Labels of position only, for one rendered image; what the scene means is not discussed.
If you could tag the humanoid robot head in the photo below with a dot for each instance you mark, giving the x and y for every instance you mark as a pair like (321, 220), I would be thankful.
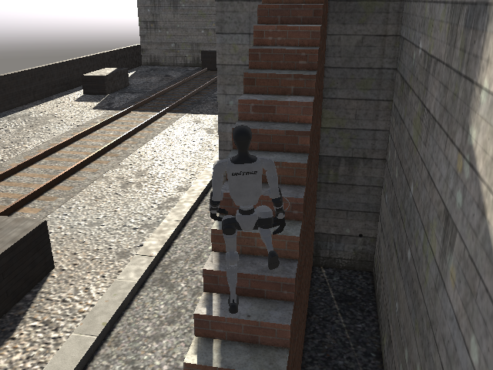
(242, 136)

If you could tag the left robot upper arm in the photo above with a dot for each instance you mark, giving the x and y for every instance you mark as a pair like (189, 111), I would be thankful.
(219, 167)

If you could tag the left robot forearm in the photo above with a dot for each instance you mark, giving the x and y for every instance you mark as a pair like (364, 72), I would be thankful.
(214, 205)

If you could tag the robot left thigh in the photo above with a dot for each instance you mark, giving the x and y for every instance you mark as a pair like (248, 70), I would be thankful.
(229, 228)

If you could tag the right robot upper arm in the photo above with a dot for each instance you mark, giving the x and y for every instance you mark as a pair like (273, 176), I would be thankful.
(272, 178)

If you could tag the right robot forearm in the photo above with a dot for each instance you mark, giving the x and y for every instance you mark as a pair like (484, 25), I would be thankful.
(278, 206)

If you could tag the robot left hand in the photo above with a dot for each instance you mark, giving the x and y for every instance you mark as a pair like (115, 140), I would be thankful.
(221, 211)

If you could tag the robot right hand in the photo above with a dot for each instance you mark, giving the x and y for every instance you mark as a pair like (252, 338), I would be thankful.
(277, 222)

